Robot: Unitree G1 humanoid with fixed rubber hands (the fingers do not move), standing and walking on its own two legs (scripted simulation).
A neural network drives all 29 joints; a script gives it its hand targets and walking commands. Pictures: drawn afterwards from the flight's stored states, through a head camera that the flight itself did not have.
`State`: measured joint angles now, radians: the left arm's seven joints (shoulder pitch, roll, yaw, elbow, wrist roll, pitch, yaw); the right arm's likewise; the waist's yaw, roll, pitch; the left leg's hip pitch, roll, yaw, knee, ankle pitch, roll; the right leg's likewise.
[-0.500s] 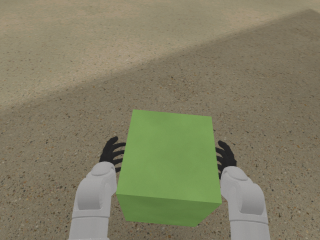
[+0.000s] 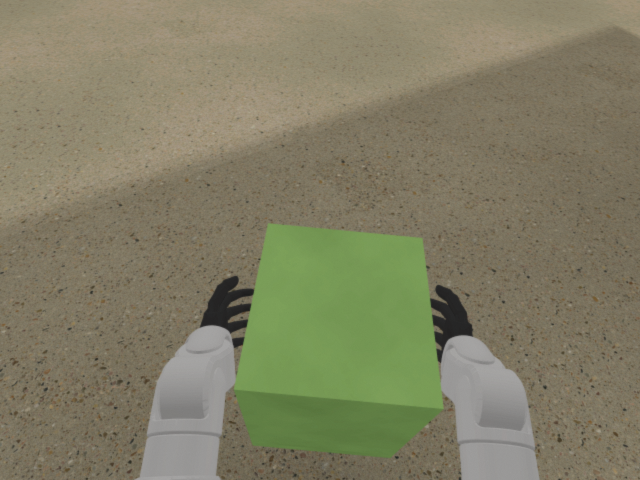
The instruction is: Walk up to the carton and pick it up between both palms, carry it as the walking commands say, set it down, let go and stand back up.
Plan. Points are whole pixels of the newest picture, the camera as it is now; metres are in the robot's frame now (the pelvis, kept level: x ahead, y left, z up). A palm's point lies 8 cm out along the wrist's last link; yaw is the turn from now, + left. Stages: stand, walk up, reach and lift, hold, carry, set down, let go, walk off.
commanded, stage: carry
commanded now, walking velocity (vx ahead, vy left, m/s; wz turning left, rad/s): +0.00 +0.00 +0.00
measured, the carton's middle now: (332, 347) +0.29 +0.00 -0.02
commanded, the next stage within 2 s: hold in 0.06 s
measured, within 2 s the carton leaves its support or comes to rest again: neither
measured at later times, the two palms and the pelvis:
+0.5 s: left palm (230, 352) +0.26 +0.13 +0.03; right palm (463, 349) +0.28 -0.16 +0.03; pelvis +0.01 -0.02 +0.01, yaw +6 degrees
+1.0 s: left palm (249, 363) +0.27 +0.11 -0.03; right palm (458, 358) +0.30 -0.18 -0.04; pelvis -0.02 -0.07 -0.02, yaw +7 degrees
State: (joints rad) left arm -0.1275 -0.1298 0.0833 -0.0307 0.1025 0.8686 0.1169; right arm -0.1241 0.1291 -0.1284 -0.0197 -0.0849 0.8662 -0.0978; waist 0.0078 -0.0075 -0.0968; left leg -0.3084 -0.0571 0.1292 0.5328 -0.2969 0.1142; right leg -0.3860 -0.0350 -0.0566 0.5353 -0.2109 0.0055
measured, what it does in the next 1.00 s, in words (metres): shifts its weight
